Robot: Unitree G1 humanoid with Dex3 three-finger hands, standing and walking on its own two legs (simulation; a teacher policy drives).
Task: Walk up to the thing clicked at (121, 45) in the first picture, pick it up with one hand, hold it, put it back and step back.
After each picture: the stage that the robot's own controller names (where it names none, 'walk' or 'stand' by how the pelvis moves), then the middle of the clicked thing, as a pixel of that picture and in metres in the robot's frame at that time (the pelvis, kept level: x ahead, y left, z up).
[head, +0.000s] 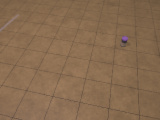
stand; (123, 41) +1.44 -0.44 -0.72
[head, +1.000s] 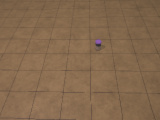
walk; (98, 45) +1.37 -0.03 -0.70
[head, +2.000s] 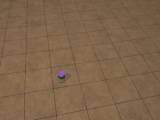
walk; (61, 76) +0.87 +0.25 -0.70
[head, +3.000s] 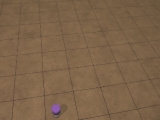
walk; (56, 111) +0.51 +0.20 -0.71
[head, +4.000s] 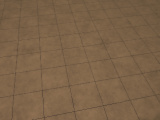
stand; out of the picture +0.37 +0.20 -0.72
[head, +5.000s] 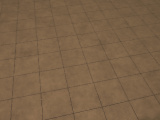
stand; out of the picture +0.36 +0.21 -0.73
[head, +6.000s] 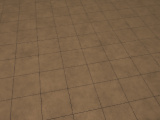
stand; out of the picture +0.36 +0.22 -0.73
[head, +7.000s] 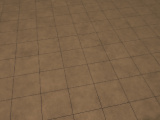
stand; out of the picture +0.35 +0.22 -0.73
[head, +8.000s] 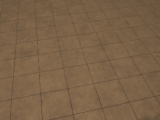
go down; out of the picture +0.34 +0.21 -0.73
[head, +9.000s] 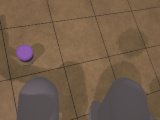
go down; (26, 55) +0.45 +0.22 -0.31
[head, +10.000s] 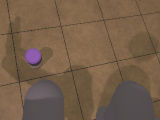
approach; (34, 59) +0.45 +0.21 -0.30
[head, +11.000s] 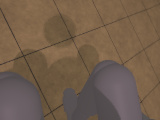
close in; out of the picture +0.44 +0.26 -0.23
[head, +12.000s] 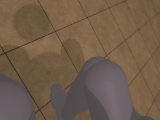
close; out of the picture +0.43 +0.27 -0.23
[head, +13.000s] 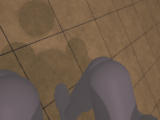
lift; out of the picture +0.42 +0.26 -0.23
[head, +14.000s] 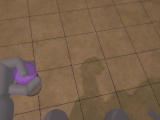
lift; (28, 80) +0.34 +0.20 -0.02
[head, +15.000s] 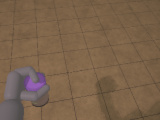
hold; (37, 90) +0.32 +0.18 -0.01
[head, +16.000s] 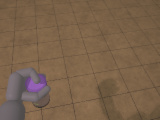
hold; (38, 91) +0.32 +0.18 -0.01
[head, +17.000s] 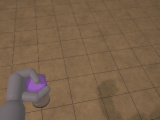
crouch; (38, 91) +0.32 +0.18 -0.01
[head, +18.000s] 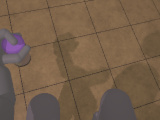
crouch; (17, 51) +0.45 +0.21 -0.09
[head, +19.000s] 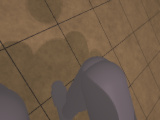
lower; out of the picture +0.46 +0.29 -0.24
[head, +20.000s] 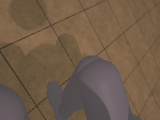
lower; out of the picture +0.45 +0.29 -0.23
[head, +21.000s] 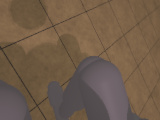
lower; out of the picture +0.45 +0.29 -0.24
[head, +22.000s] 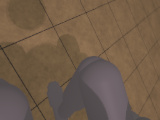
lower; out of the picture +0.45 +0.29 -0.24
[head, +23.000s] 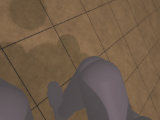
loosen; out of the picture +0.45 +0.29 -0.24
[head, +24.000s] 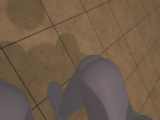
withdraw; out of the picture +0.44 +0.28 -0.24
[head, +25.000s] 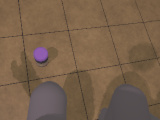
walk; (41, 57) +0.48 +0.21 -0.33
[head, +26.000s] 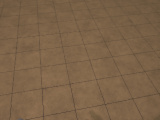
stand; out of the picture +0.39 +0.19 -0.66
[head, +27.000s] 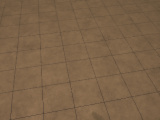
stand; out of the picture +0.41 +0.21 -0.67
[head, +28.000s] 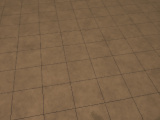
stand; out of the picture +0.40 +0.20 -0.67
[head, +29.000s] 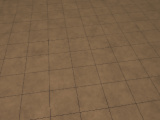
stand; out of the picture +0.41 +0.20 -0.72
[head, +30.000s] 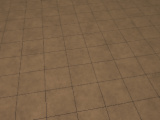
stand; out of the picture +0.38 +0.21 -0.73
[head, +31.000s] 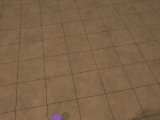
walk; out of the picture +0.40 +0.21 -0.72
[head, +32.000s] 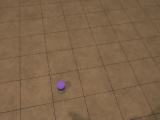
walk; (61, 87) +0.61 +0.18 -0.69
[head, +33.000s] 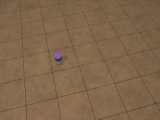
walk; (58, 59) +0.92 +0.30 -0.69
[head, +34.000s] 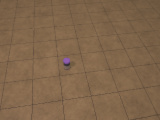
stand; (66, 64) +0.99 +0.19 -0.71
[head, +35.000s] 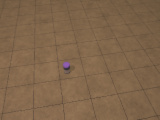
stand; (66, 68) +1.01 +0.21 -0.73
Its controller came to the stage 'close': yes
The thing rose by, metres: 0.71
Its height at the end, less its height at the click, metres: +0.00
